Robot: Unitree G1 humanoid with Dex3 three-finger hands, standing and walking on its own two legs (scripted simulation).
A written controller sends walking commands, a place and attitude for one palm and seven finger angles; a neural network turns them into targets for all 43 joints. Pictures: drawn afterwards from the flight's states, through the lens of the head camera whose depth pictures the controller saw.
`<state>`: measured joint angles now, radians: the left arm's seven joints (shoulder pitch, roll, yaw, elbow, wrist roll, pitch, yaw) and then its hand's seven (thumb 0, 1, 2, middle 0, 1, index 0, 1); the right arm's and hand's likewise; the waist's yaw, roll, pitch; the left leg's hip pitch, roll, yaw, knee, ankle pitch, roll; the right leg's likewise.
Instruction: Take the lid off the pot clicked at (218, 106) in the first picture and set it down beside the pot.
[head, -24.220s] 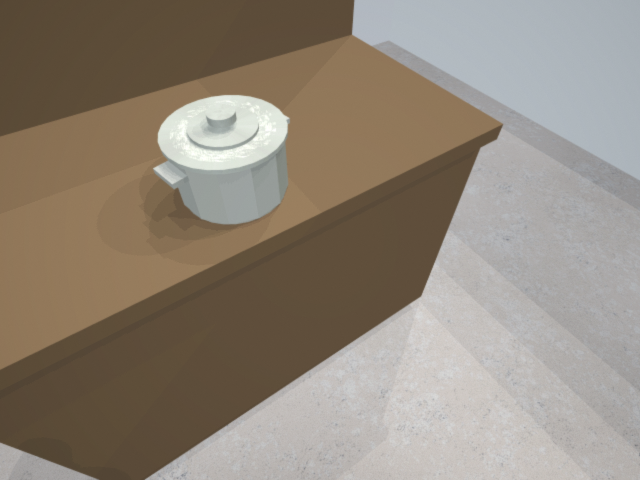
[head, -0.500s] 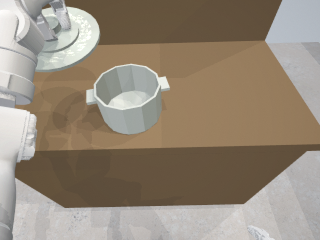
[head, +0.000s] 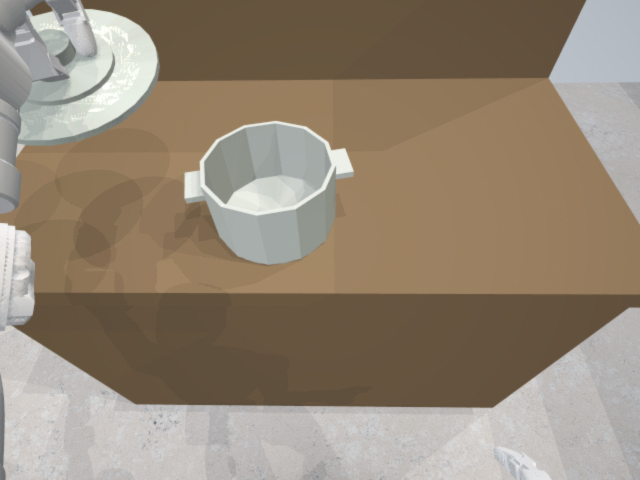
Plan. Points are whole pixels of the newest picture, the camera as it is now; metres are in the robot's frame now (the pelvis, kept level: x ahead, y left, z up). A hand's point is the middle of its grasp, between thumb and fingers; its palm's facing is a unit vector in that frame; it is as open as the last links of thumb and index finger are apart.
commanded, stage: move the lid sideways beside the pot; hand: left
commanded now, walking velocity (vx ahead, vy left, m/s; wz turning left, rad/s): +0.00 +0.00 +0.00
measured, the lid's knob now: (49, 49) +0.50 +0.28 +0.27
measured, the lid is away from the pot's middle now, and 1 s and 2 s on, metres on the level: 0.21 0.24 0.23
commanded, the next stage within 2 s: lower the lid onto the table in 0.38 s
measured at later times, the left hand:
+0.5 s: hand out of the picture +0.45 +0.30 +0.27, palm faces -0.20 -0.05 -0.98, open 6.5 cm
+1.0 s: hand (38, 79) +0.49 +0.30 +0.25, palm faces -0.23 -0.14 -0.96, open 6.5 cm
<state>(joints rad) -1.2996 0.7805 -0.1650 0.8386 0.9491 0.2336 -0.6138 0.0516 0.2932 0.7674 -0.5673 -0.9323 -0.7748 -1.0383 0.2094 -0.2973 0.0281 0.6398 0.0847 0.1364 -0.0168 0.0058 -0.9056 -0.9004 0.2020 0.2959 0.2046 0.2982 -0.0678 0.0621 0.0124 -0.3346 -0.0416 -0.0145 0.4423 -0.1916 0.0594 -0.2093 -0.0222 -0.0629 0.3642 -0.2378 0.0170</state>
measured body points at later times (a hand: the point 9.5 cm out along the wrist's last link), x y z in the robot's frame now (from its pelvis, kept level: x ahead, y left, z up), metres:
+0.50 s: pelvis -0.01 +0.01 +0.00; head +0.05 +0.00 +0.45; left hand +0.46 +0.30 +0.33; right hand +0.07 -0.27 -0.12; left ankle +0.02 +0.08 -0.74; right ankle -0.04 -0.13 -0.74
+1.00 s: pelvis +0.01 +0.01 +0.00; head +0.07 +0.00 +0.44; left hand +0.49 +0.30 +0.30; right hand +0.05 -0.27 -0.13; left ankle +0.02 +0.08 -0.74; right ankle -0.04 -0.13 -0.74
